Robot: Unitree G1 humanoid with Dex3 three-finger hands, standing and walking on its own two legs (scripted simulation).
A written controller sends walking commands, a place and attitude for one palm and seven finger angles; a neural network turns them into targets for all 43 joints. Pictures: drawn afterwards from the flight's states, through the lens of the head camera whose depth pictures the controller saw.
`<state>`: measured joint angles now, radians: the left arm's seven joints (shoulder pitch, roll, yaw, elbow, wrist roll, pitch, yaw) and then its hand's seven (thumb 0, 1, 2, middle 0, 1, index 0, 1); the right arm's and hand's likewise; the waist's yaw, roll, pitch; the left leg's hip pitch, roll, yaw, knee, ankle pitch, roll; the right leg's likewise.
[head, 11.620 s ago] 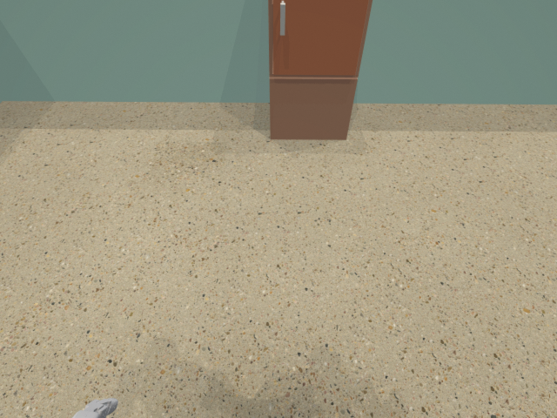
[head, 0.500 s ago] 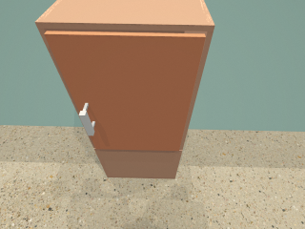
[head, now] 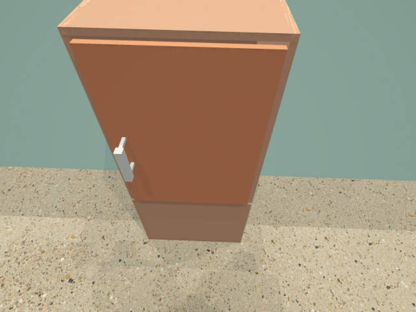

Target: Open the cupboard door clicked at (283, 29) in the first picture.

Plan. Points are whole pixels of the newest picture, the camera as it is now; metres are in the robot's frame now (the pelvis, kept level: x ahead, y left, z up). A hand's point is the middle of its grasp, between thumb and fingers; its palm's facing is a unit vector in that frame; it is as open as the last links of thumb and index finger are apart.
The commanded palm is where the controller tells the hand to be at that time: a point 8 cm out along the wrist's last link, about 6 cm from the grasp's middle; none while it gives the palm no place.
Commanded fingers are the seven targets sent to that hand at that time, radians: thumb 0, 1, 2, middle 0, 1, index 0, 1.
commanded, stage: come to a stop and stand still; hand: left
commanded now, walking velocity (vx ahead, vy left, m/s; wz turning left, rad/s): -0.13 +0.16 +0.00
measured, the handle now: (126, 159) +0.49 +0.27 -0.08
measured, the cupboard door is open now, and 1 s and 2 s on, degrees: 0 0 0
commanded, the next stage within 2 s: look again from close up in 0.96 s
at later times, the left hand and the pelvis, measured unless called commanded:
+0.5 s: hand out of the picture -0.03 +0.23 -0.18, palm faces +0.02 -0.98 -0.20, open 7.4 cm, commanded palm none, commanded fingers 0.00 0.90 0.90 -0.20 -0.30 -0.20 -0.30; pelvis -0.04 +0.05 +0.00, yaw +0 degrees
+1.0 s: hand out of the picture -0.04 +0.20 -0.18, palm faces +0.02 -0.99 -0.15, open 7.4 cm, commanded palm none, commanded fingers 0.00 0.90 0.90 -0.20 -0.30 -0.20 -0.30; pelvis -0.03 +0.05 +0.00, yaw +0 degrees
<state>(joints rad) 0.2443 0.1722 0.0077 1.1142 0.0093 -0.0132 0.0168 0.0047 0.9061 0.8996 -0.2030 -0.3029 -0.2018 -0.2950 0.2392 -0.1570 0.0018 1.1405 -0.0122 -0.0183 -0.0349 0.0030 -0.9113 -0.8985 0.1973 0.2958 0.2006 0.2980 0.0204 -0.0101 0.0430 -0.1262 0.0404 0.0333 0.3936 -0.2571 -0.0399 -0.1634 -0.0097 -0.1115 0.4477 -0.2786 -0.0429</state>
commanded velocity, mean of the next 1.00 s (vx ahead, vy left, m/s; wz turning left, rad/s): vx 0.00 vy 0.00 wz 0.00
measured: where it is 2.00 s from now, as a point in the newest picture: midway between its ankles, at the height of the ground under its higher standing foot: outside the picture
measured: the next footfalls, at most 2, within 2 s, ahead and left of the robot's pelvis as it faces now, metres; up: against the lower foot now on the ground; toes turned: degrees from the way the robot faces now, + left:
none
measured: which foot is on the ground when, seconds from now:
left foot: down 0.00-1.00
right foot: down 0.00-1.00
